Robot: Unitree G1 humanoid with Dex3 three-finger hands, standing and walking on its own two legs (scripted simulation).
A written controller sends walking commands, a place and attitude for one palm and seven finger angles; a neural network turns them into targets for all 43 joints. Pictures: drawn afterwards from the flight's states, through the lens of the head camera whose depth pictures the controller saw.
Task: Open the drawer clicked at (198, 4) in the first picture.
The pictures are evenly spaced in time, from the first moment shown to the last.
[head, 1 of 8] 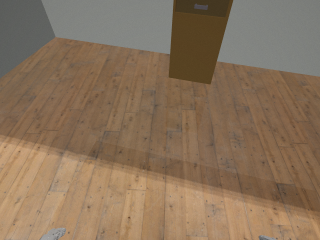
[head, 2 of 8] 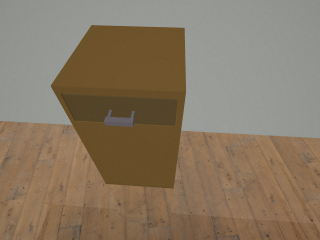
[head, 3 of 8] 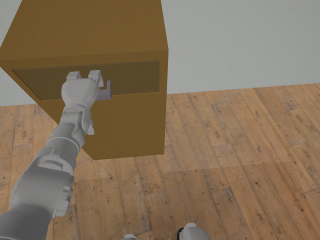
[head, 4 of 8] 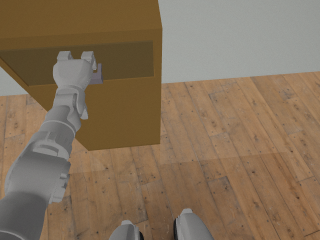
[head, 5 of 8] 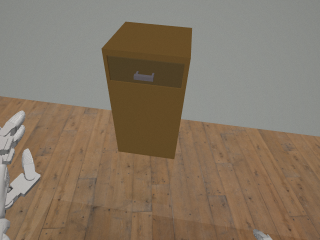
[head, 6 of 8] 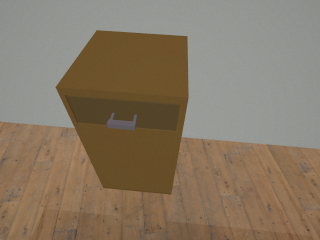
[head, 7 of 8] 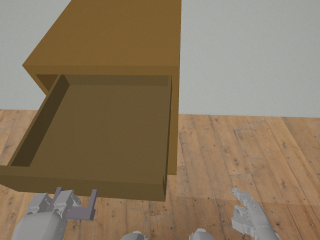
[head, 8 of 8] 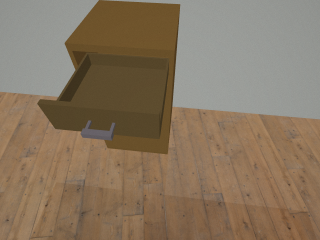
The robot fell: no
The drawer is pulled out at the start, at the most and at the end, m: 0.00 0.30 0.30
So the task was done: yes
